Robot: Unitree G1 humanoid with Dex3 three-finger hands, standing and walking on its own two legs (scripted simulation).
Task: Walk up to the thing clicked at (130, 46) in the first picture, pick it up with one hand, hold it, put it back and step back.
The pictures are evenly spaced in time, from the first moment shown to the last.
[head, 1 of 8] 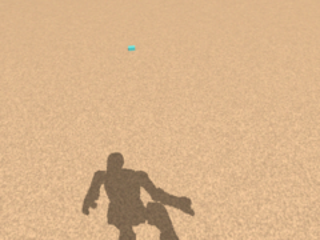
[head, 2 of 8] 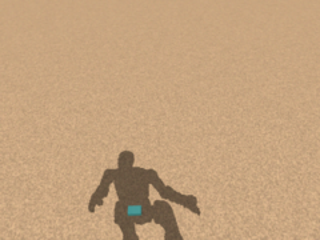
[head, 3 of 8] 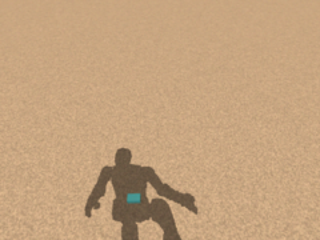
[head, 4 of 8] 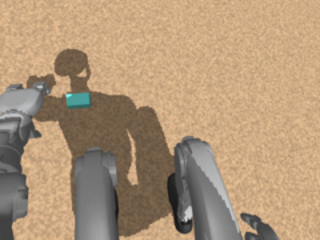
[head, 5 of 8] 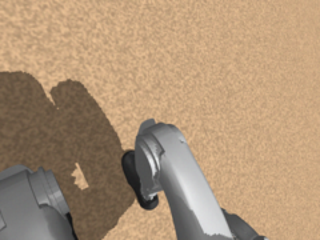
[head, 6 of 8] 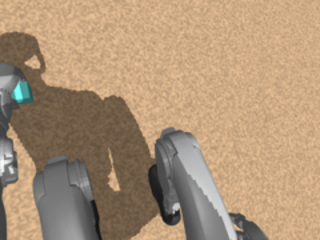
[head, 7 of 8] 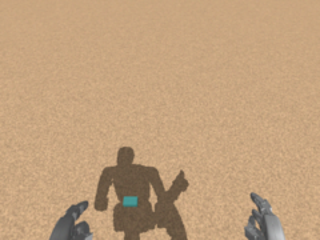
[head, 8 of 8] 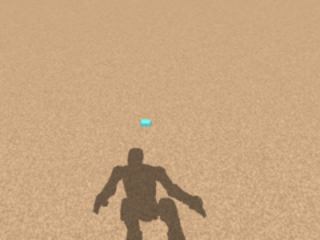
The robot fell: no
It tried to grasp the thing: yes
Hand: left
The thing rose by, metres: 0.68
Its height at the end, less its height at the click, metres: +0.00
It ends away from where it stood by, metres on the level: 0.01
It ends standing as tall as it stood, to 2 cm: yes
